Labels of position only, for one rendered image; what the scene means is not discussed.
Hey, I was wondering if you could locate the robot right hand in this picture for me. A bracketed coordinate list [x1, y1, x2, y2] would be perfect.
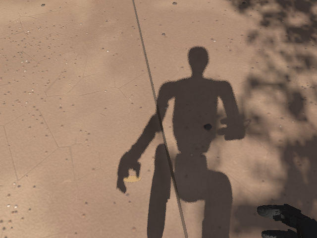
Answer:
[257, 204, 317, 238]

